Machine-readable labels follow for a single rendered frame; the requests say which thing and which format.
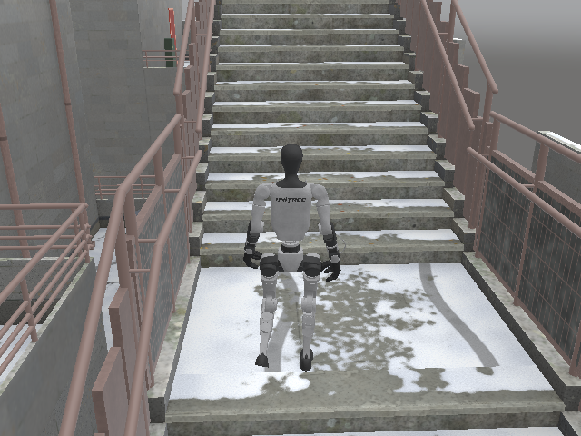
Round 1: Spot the robot left upper arm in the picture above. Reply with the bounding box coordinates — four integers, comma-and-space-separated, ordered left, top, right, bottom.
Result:
250, 183, 272, 233

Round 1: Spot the robot left forearm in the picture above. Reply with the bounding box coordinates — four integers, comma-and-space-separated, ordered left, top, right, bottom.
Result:
244, 220, 260, 254

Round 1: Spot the robot left hand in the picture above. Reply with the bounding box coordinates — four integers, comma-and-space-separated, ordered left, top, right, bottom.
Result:
243, 251, 262, 269

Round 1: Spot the robot head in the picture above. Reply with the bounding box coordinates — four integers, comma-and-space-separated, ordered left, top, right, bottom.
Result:
276, 144, 307, 188

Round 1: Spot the robot right upper arm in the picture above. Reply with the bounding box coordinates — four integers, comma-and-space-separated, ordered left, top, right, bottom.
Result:
310, 183, 332, 235

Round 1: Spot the robot right forearm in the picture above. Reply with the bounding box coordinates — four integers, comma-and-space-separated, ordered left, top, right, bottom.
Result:
323, 222, 340, 263

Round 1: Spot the robot right hand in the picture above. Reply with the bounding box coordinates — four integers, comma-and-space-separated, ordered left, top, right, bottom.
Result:
320, 259, 341, 282

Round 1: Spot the right robot foot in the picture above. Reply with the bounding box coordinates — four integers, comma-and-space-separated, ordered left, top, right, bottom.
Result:
300, 349, 313, 371

